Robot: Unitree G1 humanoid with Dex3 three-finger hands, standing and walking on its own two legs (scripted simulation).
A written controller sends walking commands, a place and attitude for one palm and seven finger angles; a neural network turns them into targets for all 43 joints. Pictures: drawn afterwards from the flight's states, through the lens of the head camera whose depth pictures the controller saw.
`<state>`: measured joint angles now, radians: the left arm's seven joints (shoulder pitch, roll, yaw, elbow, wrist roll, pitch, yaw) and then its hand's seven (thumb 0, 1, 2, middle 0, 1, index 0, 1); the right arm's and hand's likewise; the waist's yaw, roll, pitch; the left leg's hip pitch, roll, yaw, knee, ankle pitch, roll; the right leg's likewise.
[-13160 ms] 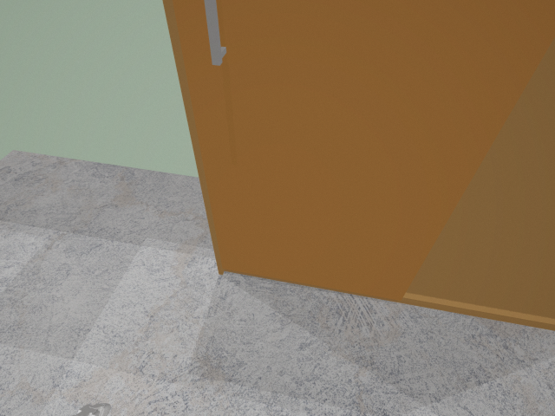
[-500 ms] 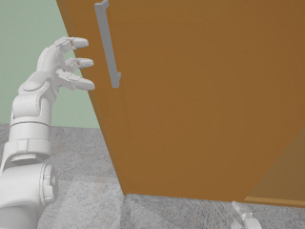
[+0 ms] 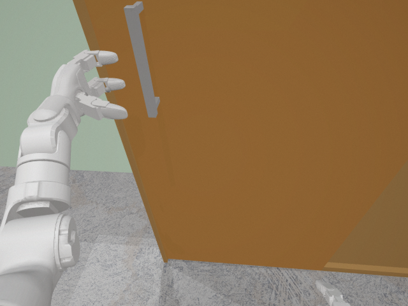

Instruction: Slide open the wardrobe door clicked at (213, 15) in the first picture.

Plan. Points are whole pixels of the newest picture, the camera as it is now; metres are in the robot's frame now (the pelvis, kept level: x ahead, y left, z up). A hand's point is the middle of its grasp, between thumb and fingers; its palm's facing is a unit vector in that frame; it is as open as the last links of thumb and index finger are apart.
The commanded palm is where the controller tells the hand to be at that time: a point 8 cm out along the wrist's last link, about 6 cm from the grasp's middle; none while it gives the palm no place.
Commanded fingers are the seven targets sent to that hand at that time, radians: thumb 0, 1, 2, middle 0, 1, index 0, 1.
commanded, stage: move the hooked fingers beside the handle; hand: left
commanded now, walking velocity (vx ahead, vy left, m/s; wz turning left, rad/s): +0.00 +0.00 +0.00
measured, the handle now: (146, 64) +0.48 +0.13 +0.27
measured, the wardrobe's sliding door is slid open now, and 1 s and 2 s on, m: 0.00 0.00 0.00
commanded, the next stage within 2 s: feel for the door with the fingertips in 0.42 s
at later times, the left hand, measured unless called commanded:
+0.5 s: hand (111, 87) +0.42 +0.19 +0.26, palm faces +0.01 -1.00 -0.02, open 14.0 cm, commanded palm +0.40 +0.24 +0.26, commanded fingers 0.00 -0.50 0.30 -0.30 -1.20 -0.30 -1.20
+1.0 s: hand (138, 87) +0.42 +0.14 +0.26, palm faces -0.01 -1.00 -0.01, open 14.0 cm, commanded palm +0.40 +0.20 +0.26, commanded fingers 0.00 -0.50 0.30 -0.30 -1.20 -0.30 -1.20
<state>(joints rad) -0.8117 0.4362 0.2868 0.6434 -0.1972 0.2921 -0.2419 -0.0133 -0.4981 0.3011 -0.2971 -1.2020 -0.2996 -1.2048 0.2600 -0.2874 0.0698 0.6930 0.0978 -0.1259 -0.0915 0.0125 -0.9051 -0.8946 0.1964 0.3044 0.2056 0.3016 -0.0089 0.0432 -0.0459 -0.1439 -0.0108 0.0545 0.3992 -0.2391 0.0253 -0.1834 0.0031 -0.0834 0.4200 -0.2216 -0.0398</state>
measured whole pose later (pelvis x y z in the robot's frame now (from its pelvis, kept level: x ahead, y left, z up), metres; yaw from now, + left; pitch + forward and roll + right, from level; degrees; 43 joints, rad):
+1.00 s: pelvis +0.00 +0.00 +0.00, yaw -1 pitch -2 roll +1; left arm -0.80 0.29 0.22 0.53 -0.18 0.35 -0.11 -0.01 -0.50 0.30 -0.30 -1.20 -0.28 -1.20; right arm 0.20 -0.25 0.08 0.67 0.08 -0.09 -0.07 0.01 -0.90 -0.89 0.20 0.30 0.21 0.30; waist 0.00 0.05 -0.05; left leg -0.12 -0.01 0.06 0.39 -0.24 0.02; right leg -0.17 0.00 -0.07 0.42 -0.22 -0.04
